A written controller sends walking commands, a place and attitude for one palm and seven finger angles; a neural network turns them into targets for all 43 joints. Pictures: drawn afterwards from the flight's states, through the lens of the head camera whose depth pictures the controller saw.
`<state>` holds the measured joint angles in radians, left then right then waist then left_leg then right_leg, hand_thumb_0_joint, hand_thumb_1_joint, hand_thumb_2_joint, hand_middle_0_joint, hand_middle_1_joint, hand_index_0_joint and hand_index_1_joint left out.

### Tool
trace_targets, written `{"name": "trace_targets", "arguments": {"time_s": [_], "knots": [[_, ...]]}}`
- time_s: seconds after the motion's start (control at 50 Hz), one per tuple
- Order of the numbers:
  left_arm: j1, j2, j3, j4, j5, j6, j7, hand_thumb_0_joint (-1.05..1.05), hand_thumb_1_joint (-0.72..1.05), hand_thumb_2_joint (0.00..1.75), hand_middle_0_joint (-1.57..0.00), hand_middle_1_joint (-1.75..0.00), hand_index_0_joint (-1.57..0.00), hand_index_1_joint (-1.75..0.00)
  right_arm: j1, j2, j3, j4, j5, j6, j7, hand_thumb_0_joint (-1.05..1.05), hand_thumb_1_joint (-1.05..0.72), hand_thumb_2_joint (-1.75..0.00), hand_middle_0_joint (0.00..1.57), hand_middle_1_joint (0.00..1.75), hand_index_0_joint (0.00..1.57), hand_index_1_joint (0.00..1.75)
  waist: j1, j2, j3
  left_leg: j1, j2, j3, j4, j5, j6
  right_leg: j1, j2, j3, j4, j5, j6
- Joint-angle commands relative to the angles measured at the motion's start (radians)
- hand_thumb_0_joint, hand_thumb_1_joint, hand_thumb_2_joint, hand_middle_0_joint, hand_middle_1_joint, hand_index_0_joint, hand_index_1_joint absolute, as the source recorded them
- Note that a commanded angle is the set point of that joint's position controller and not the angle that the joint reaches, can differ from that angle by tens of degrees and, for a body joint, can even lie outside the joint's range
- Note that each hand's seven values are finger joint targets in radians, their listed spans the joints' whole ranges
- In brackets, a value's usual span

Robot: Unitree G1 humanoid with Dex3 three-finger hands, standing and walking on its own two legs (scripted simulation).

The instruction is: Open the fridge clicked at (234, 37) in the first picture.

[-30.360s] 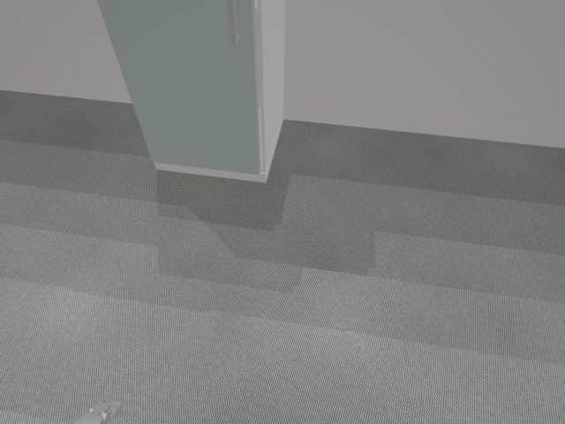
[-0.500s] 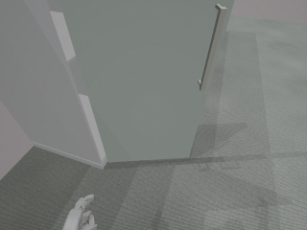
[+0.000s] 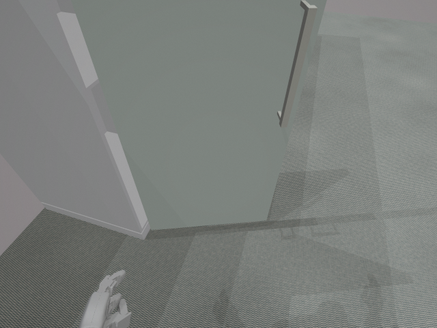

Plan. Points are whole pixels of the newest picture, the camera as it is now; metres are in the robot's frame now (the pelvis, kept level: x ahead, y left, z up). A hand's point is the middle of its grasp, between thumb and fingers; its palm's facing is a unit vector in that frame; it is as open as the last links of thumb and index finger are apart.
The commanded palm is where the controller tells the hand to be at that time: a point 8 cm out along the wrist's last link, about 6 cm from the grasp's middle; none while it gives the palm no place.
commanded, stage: let the arm hang, fingers relaxed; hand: right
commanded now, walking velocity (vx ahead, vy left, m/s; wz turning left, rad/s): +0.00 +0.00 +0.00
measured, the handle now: (292, 72) +0.71 -0.15 +0.14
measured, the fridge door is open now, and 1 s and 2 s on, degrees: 67 67 67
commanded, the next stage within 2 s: look to check the result in 1.12 s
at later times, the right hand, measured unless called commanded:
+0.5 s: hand out of the picture -0.01 -0.21 -0.17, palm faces +0.02 +0.97 -0.22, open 7.2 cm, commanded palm none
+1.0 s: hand out of the picture +0.10 -0.26 -0.14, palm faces +0.01 +0.94 -0.34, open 7.4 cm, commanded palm none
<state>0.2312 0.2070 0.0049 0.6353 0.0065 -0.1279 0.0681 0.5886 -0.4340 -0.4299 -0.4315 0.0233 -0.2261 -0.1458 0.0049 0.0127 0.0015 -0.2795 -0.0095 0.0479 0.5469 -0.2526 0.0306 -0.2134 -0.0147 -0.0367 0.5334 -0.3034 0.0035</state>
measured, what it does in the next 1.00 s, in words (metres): stands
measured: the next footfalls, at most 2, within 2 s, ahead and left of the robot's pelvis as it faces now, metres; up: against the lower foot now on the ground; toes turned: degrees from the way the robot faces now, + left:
none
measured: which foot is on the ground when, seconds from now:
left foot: down 0.00-1.00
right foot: down 0.00-1.00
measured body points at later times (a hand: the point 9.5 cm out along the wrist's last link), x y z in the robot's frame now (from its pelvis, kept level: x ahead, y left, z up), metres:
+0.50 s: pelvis -0.03 +0.00 +0.00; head -0.01 -0.02 +0.45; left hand +0.01 +0.29 -0.13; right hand -0.01 -0.26 -0.15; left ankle +0.03 +0.09 -0.73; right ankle -0.01 -0.12 -0.73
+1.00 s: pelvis +0.00 -0.01 +0.01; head +0.01 +0.00 +0.46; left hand +0.08 +0.26 -0.14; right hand +0.09 -0.31 -0.11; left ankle +0.03 +0.09 -0.73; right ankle -0.01 -0.12 -0.73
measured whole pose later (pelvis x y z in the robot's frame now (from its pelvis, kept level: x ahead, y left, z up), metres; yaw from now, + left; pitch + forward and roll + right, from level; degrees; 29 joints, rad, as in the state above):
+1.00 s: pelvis +0.00 -0.01 +0.01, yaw -2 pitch -1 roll +0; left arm 0.13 0.30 0.00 1.10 0.02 -0.01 0.00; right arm 0.06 -0.31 -0.01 1.10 -0.01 -0.02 0.00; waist 0.01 -0.03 0.04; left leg -0.20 0.02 0.07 0.38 -0.17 0.01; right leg -0.15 0.02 -0.01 0.37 -0.20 -0.02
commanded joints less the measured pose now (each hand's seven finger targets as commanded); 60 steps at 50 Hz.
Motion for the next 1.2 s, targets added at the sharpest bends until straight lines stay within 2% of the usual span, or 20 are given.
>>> {"name": "trace_targets", "arguments": {"time_s": [0.0,0.02,0.06,0.1,0.12,0.14,0.16,0.2,0.28,0.34,0.4,0.42,0.44,0.5,0.54,0.6,0.72,0.8,0.88,1.18], "knots": [[-0.162,0.318,0.089,0.061,-0.006,-0.073,-0.077,0.00,0.90,0.90,-0.20,-0.30,-0.20,-0.30,-0.163,0.008,0.316,0.555,-0.061,0.111,0.119,0.00,-0.90,-0.90,0.20,0.30,0.20,0.30,0.033,-0.091,0.033,0.023,0.138,-0.037,0.028,0.366,-0.008,-0.187,-0.111,0.111,-0.004,0.358,-0.040],[-0.087,0.271,0.098,0.060,-0.005,-0.011,-0.072,0.00,0.90,0.90,-0.20,-0.30,-0.20,-0.30,-0.163,0.026,0.303,0.586,-0.059,0.188,0.143,0.00,-0.90,-0.90,0.20,0.30,0.20,0.30,0.025,-0.030,-0.044,-0.001,0.147,-0.099,-0.019,0.367,0.007,-0.097,-0.105,0.079,0.010,0.412,-0.016],[-0.046,0.261,0.091,0.052,0.002,0.023,-0.067,0.00,0.90,0.90,-0.20,-0.30,-0.20,-0.30,-0.222,0.022,0.310,0.614,-0.057,0.204,0.149,0.00,-0.90,-0.90,0.20,0.30,0.20,0.30,0.026,0.021,-0.107,-0.027,0.159,-0.082,-0.019,0.241,0.031,-0.081,-0.107,0.114,0.033,0.261,-0.035],[-0.050,0.269,0.075,0.055,0.009,0.058,-0.070,0.00,0.90,0.90,-0.20,-0.30,-0.20,-0.30,-0.297,-0.014,0.317,0.719,-0.060,0.197,0.148,0.00,-0.90,-0.90,0.20,0.30,0.20,0.30,0.025,0.144,-0.112,-0.017,0.153,-0.090,-0.023,0.178,0.046,-0.090,-0.089,0.133,0.034,0.222,-0.054],[-0.054,0.275,0.074,0.058,0.012,0.072,-0.072,0.00,0.90,0.90,-0.20,-0.30,-0.20,-0.30,-0.337,-0.033,0.323,0.772,-0.062,0.197,0.145,0.00,-0.90,-0.90,0.20,0.30,0.20,0.30,0.027,0.187,-0.098,-0.024,0.157,-0.104,-0.038,0.140,0.058,-0.096,-0.077,0.134,0.032,0.201,-0.054],[-0.054,0.276,0.070,0.070,0.016,0.083,-0.071,0.00,0.90,0.90,-0.20,-0.30,-0.20,-0.30,-0.362,-0.041,0.327,0.828,-0.061,0.201,0.144,0.00,-0.90,-0.90,0.20,0.30,0.20,0.30,0.026,0.200,-0.090,-0.023,0.166,-0.118,-0.053,0.114,0.065,-0.101,-0.065,0.137,0.029,0.180,-0.058],[-0.060,0.278,0.066,0.086,0.020,0.092,-0.070,0.00,0.90,0.90,-0.20,-0.30,-0.20,-0.30,-0.388,-0.045,0.335,0.886,-0.060,0.205,0.143,0.00,-0.90,-0.90,0.20,0.30,0.20,0.30,0.026,0.186,-0.083,-0.027,0.170,-0.129,-0.065,0.087,0.069,-0.099,-0.057,0.137,0.021,0.160,-0.058],[-0.079,0.272,0.057,0.113,0.026,0.106,-0.067,0.00,0.90,0.90,-0.20,-0.30,-0.20,-0.30,-0.424,-0.047,0.352,0.991,-0.056,0.212,0.140,0.00,-0.90,-0.90,0.20,0.30,0.20,0.30,0.020,0.105,-0.070,-0.012,0.158,-0.131,-0.078,0.047,0.058,-0.100,-0.055,0.144,-0.018,0.144,-0.059],[-0.117,0.262,0.039,0.168,0.028,0.116,-0.063,0.00,0.90,0.90,-0.20,-0.30,-0.20,-0.30,-0.424,-0.043,0.371,1.155,-0.049,0.217,0.137,0.00,-0.90,-0.90,0.20,0.30,0.20,0.30,-0.008,-0.123,-0.065,0.075,0.118,-0.117,-0.104,-0.028,0.030,-0.134,-0.070,0.156,-0.119,0.075,-0.056],[-0.097,0.260,0.039,0.217,0.024,0.122,-0.058,0.00,0.90,0.90,-0.20,-0.30,-0.20,-0.30,-0.424,-0.049,0.373,1.246,-0.047,0.212,0.138,0.00,-0.90,-0.90,0.20,0.30,0.20,0.30,-0.005,-0.158,-0.053,0.087,0.124,-0.136,-0.164,-0.104,0.038,-0.135,-0.065,0.147,-0.140,-0.024,-0.048],[-0.053,0.253,0.048,0.263,0.026,0.130,-0.055,0.00,0.90,0.90,-0.20,-0.30,-0.20,-0.30,-0.428,-0.053,0.361,1.312,-0.046,0.209,0.139,0.00,-0.90,-0.90,0.20,0.30,0.20,0.30,0.002,-0.153,-0.035,0.067,0.145,-0.169,-0.228,-0.203,0.057,-0.139,-0.046,0.132,-0.124,-0.111,-0.047],[-0.035,0.255,0.051,0.272,0.023,0.132,-0.055,0.00,0.90,0.90,-0.20,-0.30,-0.20,-0.30,-0.431,-0.059,0.361,1.328,-0.047,0.208,0.138,0.00,-0.90,-0.90,0.20,0.30,0.20,0.30,0.004,-0.089,-0.033,0.055,0.149,-0.170,-0.251,-0.220,0.058,-0.117,-0.046,0.129,-0.110,-0.097,-0.049],[-0.016,0.257,0.054,0.289,0.023,0.132,-0.053,0.00,0.90,0.90,-0.20,-0.30,-0.20,-0.30,-0.444,-0.054,0.361,1.342,-0.046,0.207,0.139,0.00,-0.90,-0.90,0.20,0.30,0.20,0.30,0.012,-0.079,-0.028,0.039,0.157,-0.180,-0.265,-0.238,0.062,-0.106,-0.048,0.130,-0.106,-0.095,-0.050],[0.014,0.265,0.058,0.326,0.026,0.132,-0.052,0.00,0.90,0.90,-0.20,-0.30,-0.20,-0.30,-0.465,-0.055,0.360,1.382,-0.044,0.210,0.140,0.00,-0.90,-0.90,0.20,0.30,0.20,0.30,0.015,-0.054,0.023,0.000,0.146,-0.160,-0.270,-0.266,0.058,-0.114,-0.061,0.151,-0.140,-0.116,-0.056],[0.015,0.273,0.060,0.342,0.026,0.131,-0.052,0.00,0.90,0.90,-0.20,-0.30,-0.20,-0.30,-0.464,-0.059,0.360,1.406,-0.044,0.210,0.141,0.00,-0.90,-0.90,0.20,0.30,0.20,0.30,0.009,-0.024,0.034,0.017,0.138,-0.153,-0.271,-0.259,0.050,-0.129,-0.066,0.157,-0.158,-0.119,-0.059],[0.011,0.282,0.060,0.364,0.026,0.124,-0.052,0.00,0.90,0.90,-0.20,-0.30,-0.20,-0.30,-0.467,-0.063,0.360,1.438,-0.042,0.208,0.143,0.00,-0.90,-0.90,0.20,0.30,0.20,0.30,0.001,-0.016,0.026,0.060,0.132,-0.146,-0.258,-0.207,0.047,-0.130,-0.075,0.166,-0.185,-0.085,-0.060],[-0.019,0.293,0.051,0.392,0.018,0.112,-0.054,0.00,0.90,0.90,-0.20,-0.30,-0.20,-0.30,-0.489,-0.075,0.370,1.469,-0.037,0.198,0.140,0.00,-0.90,-0.90,0.20,0.30,0.20,0.30,-0.007,0.002,-0.011,0.136,0.130,-0.116,-0.230,-0.038,0.032,-0.088,-0.094,0.164,-0.212,0.075,-0.053],[-0.058,0.296,0.043,0.407,0.017,0.111,-0.054,0.00,0.90,0.90,-0.20,-0.30,-0.20,-0.30,-0.516,-0.074,0.378,1.480,-0.035,0.197,0.138,0.00,-0.90,-0.90,0.20,0.30,0.20,0.30,-0.006,0.007,0.003,0.143,0.129,-0.098,-0.218,0.060,0.020,-0.056,-0.105,0.165,-0.242,0.140,-0.048],[-0.083,0.291,0.038,0.418,0.015,0.107,-0.054,0.00,0.90,0.90,-0.20,-0.30,-0.20,-0.30,-0.528,-0.075,0.382,1.484,-0.034,0.192,0.136,0.00,-0.90,-0.90,0.20,0.30,0.20,0.30,-0.004,0.000,-0.037,0.178,0.139,-0.092,-0.207,0.175,0.014,-0.006,-0.104,0.144,-0.240,0.231,-0.041],[-0.152,0.300,0.034,0.417,0.015,0.106,-0.048,0.00,0.90,0.90,-0.20,-0.30,-0.20,-0.30,-0.551,-0.071,0.379,1.482,-0.038,0.185,0.133,0.00,-0.90,-0.90,0.20,0.30,0.20,0.30,0.005,-0.031,-0.064,0.192,0.144,-0.103,-0.240,0.251,0.012,0.085,-0.106,0.116,-0.251,0.289,-0.028]]}}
